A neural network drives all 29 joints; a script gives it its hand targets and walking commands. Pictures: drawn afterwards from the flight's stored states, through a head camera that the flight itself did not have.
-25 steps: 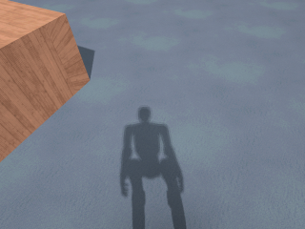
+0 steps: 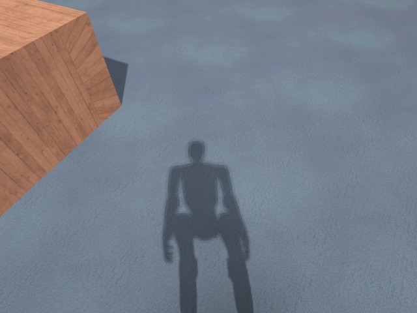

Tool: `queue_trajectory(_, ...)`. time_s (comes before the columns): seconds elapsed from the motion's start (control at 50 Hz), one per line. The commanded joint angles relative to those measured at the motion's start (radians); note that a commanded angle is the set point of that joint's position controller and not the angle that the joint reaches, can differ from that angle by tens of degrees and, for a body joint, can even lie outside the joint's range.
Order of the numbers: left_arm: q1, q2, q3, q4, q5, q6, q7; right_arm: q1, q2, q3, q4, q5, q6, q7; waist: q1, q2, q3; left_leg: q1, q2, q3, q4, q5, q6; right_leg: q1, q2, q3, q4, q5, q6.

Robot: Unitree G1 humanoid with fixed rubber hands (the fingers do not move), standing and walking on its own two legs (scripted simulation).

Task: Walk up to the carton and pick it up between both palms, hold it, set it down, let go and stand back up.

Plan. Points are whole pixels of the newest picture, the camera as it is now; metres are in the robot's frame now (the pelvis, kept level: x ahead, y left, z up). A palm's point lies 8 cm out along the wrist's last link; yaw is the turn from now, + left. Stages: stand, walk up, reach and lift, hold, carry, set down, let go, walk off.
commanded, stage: stand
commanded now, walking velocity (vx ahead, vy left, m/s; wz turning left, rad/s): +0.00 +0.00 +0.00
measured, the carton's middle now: out of the picture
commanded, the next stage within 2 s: walk up in 1.02 s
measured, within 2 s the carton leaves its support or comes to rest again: neither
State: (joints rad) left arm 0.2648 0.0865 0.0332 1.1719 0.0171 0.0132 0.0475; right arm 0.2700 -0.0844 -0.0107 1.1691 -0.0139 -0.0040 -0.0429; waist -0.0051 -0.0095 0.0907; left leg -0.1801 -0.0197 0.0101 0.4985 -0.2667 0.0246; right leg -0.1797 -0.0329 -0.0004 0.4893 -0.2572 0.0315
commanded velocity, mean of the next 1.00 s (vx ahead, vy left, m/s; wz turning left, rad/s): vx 0.00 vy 0.00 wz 0.00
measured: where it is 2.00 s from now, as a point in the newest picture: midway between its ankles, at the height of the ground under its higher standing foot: (177, 295)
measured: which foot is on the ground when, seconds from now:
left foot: down 0.00-1.00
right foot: down 0.00-1.00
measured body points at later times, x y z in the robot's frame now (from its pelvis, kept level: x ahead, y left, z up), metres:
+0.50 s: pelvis +0.01 +0.00 +0.00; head +0.04 +0.01 +0.45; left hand -0.01 +0.19 -0.17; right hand +0.00 -0.20 -0.16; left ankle +0.00 +0.10 -0.74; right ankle +0.01 -0.14 -0.74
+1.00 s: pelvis +0.03 +0.00 +0.00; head +0.06 +0.01 +0.45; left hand +0.02 +0.20 -0.17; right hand +0.02 -0.20 -0.16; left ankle +0.00 +0.10 -0.74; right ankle +0.01 -0.14 -0.74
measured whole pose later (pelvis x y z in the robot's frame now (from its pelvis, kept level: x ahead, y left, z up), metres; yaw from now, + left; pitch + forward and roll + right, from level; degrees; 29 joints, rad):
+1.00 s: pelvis +0.03 +0.00 +0.00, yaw +0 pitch -3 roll +0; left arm 0.24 0.10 0.03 1.20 0.01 0.01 0.05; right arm 0.26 -0.09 -0.01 1.18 -0.01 -0.02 -0.04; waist -0.01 -0.02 0.11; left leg -0.11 -0.03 0.01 0.46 -0.30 0.03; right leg -0.11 -0.04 0.00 0.46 -0.29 0.04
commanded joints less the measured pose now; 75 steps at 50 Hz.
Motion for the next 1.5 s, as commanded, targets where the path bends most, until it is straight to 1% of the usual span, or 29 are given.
queue_trajectory(0.0, 0.089, 0.048, 0.005, -0.021, 0.001, -0.010, -0.003, 0.069, -0.109, -0.019, -0.030, 0.002, -0.016, -0.007, 0.008, -0.007, 0.019, -0.053, 0.089, -0.098, -0.170, 0.083, 0.026, -0.028, -0.054, 0.032, -0.098, 0.104, -0.036)
queue_trajectory(0.1, 0.088, 0.075, 0.009, -0.008, 0.000, -0.008, 0.005, 0.074, -0.076, -0.011, -0.031, 0.000, -0.015, -0.001, -0.002, 0.001, 0.034, -0.019, 0.092, -0.088, -0.154, 0.111, 0.025, -0.050, -0.059, 0.036, -0.112, 0.106, -0.031)
queue_trajectory(0.14, 0.081, 0.097, 0.017, -0.014, 0.005, -0.009, 0.005, 0.080, -0.059, -0.005, -0.027, 0.000, -0.015, -0.002, 0.002, 0.046, 0.021, -0.044, 0.094, -0.095, -0.169, 0.115, 0.024, -0.008, -0.054, 0.025, -0.092, 0.120, -0.031)
queue_trajectory(0.18, 0.091, 0.075, 0.009, -0.014, 0.002, -0.011, 0.001, 0.087, -0.089, -0.014, -0.020, 0.001, -0.017, -0.004, 0.003, -0.011, 0.016, -0.031, 0.091, -0.094, -0.158, 0.153, 0.027, -0.005, -0.060, 0.025, -0.101, 0.126, -0.032)
queue_trajectory(0.26, 0.093, 0.074, 0.008, -0.008, -0.003, -0.010, 0.003, 0.084, -0.081, -0.013, -0.029, 0.006, -0.019, -0.005, 0.003, -0.019, 0.022, -0.017, 0.099, -0.097, -0.156, 0.155, 0.026, -0.023, -0.055, 0.029, -0.109, 0.125, -0.034)
queue_trajectory(0.3, 0.100, 0.077, 0.013, -0.004, 0.001, -0.006, 0.001, 0.083, -0.072, -0.009, -0.023, 0.003, -0.019, -0.010, 0.013, 0.023, 0.036, -0.012, 0.101, -0.096, -0.170, 0.138, 0.027, -0.027, -0.052, 0.026, -0.105, 0.115, -0.030)
queue_trajectory(0.38, 0.100, 0.064, 0.008, 0.000, 0.003, -0.012, 0.002, 0.062, -0.078, -0.012, -0.027, 0.002, -0.015, -0.005, 0.011, 0.005, 0.042, -0.015, 0.098, -0.080, -0.160, 0.164, 0.025, -0.014, -0.057, 0.027, -0.112, 0.138, -0.023)
queue_trajectory(0.4, 0.078, 0.081, 0.010, -0.008, -0.001, -0.011, 0.001, 0.081, -0.072, -0.011, -0.021, 0.007, -0.017, 0.000, -0.008, -0.005, 0.011, -0.013, 0.100, -0.089, -0.166, 0.156, 0.024, 0.008, -0.054, 0.030, -0.106, 0.152, -0.023)
queue_trajectory(0.5, 0.088, 0.066, 0.012, -0.002, 0.003, -0.007, 0.005, 0.074, -0.069, -0.008, -0.023, 0.004, -0.019, -0.006, 0.009, 0.027, 0.047, -0.043, 0.100, -0.083, -0.158, 0.176, 0.024, 0.018, -0.062, 0.025, -0.105, 0.145, -0.026)
queue_trajectory(0.62, 0.074, 0.090, 0.016, -0.006, -0.002, -0.012, 0.000, 0.074, -0.080, -0.012, -0.021, 0.006, -0.023, -0.004, 0.001, -0.010, 0.000, 0.008, 0.097, -0.080, -0.148, 0.237, 0.020, 0.039, -0.059, 0.026, -0.102, 0.185, -0.027)
queue_trajectory(0.7, 0.083, 0.083, 0.014, -0.004, -0.002, -0.008, 0.001, 0.062, -0.076, -0.012, -0.011, 0.005, -0.019, -0.005, 0.004, 0.034, 0.048, -0.001, 0.101, -0.077, -0.154, 0.220, 0.026, 0.010, -0.064, 0.027, -0.113, 0.169, -0.022)
queue_trajectory(0.82, 0.085, 0.048, 0.001, 0.013, -0.006, -0.010, 0.005, 0.092, -0.096, -0.015, -0.013, 0.003, -0.023, -0.007, 0.001, -0.006, 0.023, 0.037, 0.109, -0.081, -0.138, 0.316, 0.031, 0.015, -0.072, 0.025, -0.110, 0.189, -0.025)
queue_trajectory(0.86, 0.065, 0.063, 0.007, 0.002, -0.007, -0.006, 0.003, 0.073, -0.070, -0.005, -0.004, 0.004, -0.024, -0.008, 0.010, 0.042, 0.015, 0.041, 0.109, -0.082, -0.147, 0.313, 0.031, 0.017, -0.066, 0.016, -0.104, 0.174, -0.019)
queue_trajectory(0.92, 0.061, 0.063, 0.005, 0.011, -0.006, -0.012, 0.005, 0.100, -0.109, -0.018, -0.005, 0.005, -0.029, -0.008, -0.005, -0.025, -0.001, 0.052, 0.111, -0.079, -0.132, 0.379, 0.025, 0.049, -0.072, 0.012, -0.090, 0.239, -0.023)
queue_trajectory(1.0, 0.071, 0.081, 0.011, 0.015, -0.008, -0.013, 0.007, 0.089, -0.089, -0.016, -0.012, 0.005, -0.031, -0.006, 0.002, 0.041, -0.003, 0.067, 0.114, -0.073, -0.131, 0.402, 0.027, 0.062, -0.080, 0.017, -0.095, 0.262, -0.026)
queue_trajectory(1.02, 0.087, 0.079, 0.009, 0.020, -0.006, -0.010, 0.003, 0.085, -0.090, -0.015, -0.002, 0.007, -0.028, -0.006, 0.012, 0.004, -0.008, 0.065, 0.111, -0.073, -0.132, 0.384, 0.025, 0.056, -0.072, 0.013, -0.100, 0.235, -0.026)
queue_trajectory(1.1, 0.078, 0.092, 0.016, 0.017, -0.004, -0.007, 0.007, 0.079, -0.072, -0.010, -0.016, 0.006, -0.027, -0.009, 0.008, 0.043, 0.021, 0.029, 0.110, -0.070, -0.144, 0.354, 0.025, 0.066, -0.072, 0.005, -0.105, 0.219, -0.021)
queue_trajectory(1.18, 0.081, 0.072, 0.007, 0.026, -0.007, -0.009, 0.006, 0.096, -0.074, -0.012, -0.006, 0.006, -0.029, -0.008, 0.003, -0.019, 0.019, 0.068, 0.115, -0.073, -0.136, 0.417, 0.024, 0.053, -0.071, 0.002, -0.097, 0.241, -0.020)
queue_trajectory(1.2, 0.002, 0.158, 0.052, -0.177, 0.014, -0.036, 0.011, -0.022, -0.246, -0.093, -0.180, 0.033, -0.010, 0.032, 0.039, 0.057, -0.058, -0.303, 0.066, -0.128, 0.063, 0.069, 0.057, 0.297, -0.102, 0.006, -0.015, -0.072, -0.090)
queue_trajectory(1.22, 0.063, 0.203, 0.078, -0.174, 0.021, -0.046, 0.020, -0.137, -0.220, -0.083, -0.241, 0.029, 0.005, 0.053, 0.097, -0.054, -0.009, -0.646, 0.014, -0.092, 0.174, -0.197, 0.029, 0.459, -0.241, 0.189, -0.138, -0.285, -0.174)
queue_trajectory(1.24, 0.161, 0.257, 0.094, -0.152, 0.030, -0.046, 0.031, -0.253, -0.172, -0.076, -0.311, -0.003, 0.016, 0.063, 0.159, -0.225, 0.009, -0.721, 0.034, -0.013, 0.437, -0.366, 0.015, 0.405, -0.467, 0.357, -0.278, -0.402, -0.253)
queue_trajectory(1.26, 0.141, 0.234, 0.092, -0.164, 0.042, -0.050, 0.045, -0.284, -0.175, -0.083, -0.339, -0.030, 0.026, 0.073, 0.148, -0.177, 0.038, -0.763, 0.146, -0.045, 0.571, -0.347, -0.005, 0.317, -0.577, 0.420, -0.318, -0.388, -0.281)
queue_trajectory(1.28, 0.103, 0.201, 0.085, -0.195, 0.043, -0.062, 0.056, -0.256, -0.174, -0.084, -0.356, -0.034, 0.029, 0.083, 0.117, -0.104, 0.047, -0.749, 0.203, -0.098, 0.621, -0.297, -0.009, 0.235, -0.596, 0.383, -0.331, -0.365, -0.271)
queue_trajectory(1.32, -0.030, 0.186, 0.067, -0.251, 0.056, -0.089, 0.061, -0.126, -0.166, -0.087, -0.329, -0.020, 0.028, 0.102, 0.025, -0.109, 0.020, -0.651, 0.255, -0.140, 0.603, -0.256, -0.022, 0.180, -0.548, 0.233, -0.303, -0.271, -0.223)
queue_trajectory(1.38, -0.063, 0.224, 0.088, -0.325, 0.072, -0.103, 0.034, -0.137, -0.124, -0.062, -0.371, -0.014, 0.018, 0.128, 0.038, -0.166, 0.021, -0.431, 0.187, 0.020, 0.452, -0.216, -0.029, 0.046, -0.419, -0.043, -0.237, -0.153, -0.162)
queue_trajectory(1.42, -0.096, 0.285, 0.104, -0.355, 0.071, -0.092, 0.009, -0.114, -0.107, -0.051, -0.396, -0.014, 0.013, 0.137, 0.017, -0.219, 0.033, -0.272, 0.137, 0.132, 0.378, -0.181, 0.003, -0.050, -0.384, -0.165, -0.164, -0.111, -0.124)
queue_trajectory(1.44, -0.113, 0.292, 0.103, -0.359, 0.059, -0.085, -0.003, -0.057, -0.114, -0.059, -0.397, -0.011, 0.009, 0.136, -0.023, -0.152, 0.019, -0.127, 0.103, 0.174, 0.309, -0.121, 0.025, -0.149, -0.357, -0.211, -0.094, -0.164, -0.099)
queue_trajectory(1.46, -0.134, 0.272, 0.083, -0.378, 0.052, -0.073, -0.017, 0.056, -0.145, -0.075, -0.376, -0.008, -0.002, 0.129, -0.093, 0.007, -0.030, 0.063, 0.038, 0.184, 0.202, -0.062, 0.054, -0.226, -0.275, -0.278, 0.089, -0.205, -0.061)
queue_trajectory(1.48, -0.128, 0.184, 0.046, -0.399, 0.051, -0.069, -0.036, 0.192, -0.251, -0.129, -0.336, -0.004, -0.013, 0.117, -0.153, 0.293, -0.114, 0.169, 0.027, 0.001, 0.137, -0.191, 0.071, -0.315, -0.132, -0.360, 0.477, -0.245, -0.030)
